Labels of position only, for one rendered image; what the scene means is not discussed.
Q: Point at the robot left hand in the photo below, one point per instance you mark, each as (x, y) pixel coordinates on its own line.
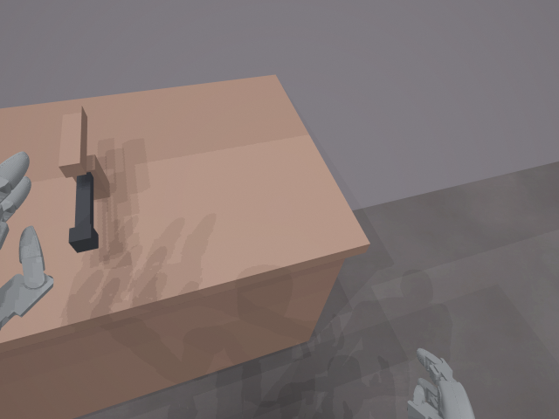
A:
(21, 292)

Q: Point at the tap lever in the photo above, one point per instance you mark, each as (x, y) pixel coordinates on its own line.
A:
(83, 237)

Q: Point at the robot right hand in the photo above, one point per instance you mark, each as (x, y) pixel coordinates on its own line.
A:
(448, 401)

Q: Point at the counter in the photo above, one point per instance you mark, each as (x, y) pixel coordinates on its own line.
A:
(221, 234)

